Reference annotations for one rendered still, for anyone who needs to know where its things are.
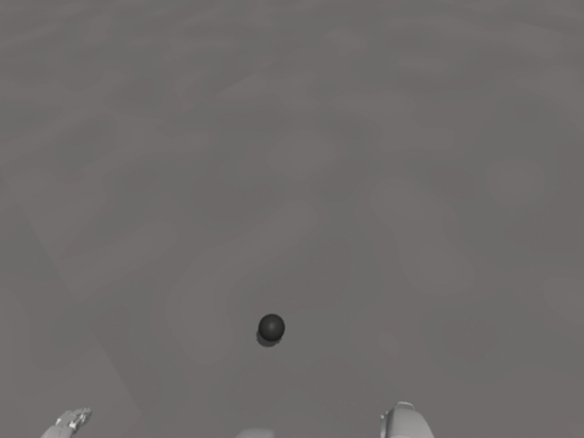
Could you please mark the left robot hand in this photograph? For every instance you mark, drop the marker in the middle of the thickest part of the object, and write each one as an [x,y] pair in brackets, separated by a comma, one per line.
[68,424]

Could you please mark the ball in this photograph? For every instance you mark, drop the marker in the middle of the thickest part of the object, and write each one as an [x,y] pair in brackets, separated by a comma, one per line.
[271,327]

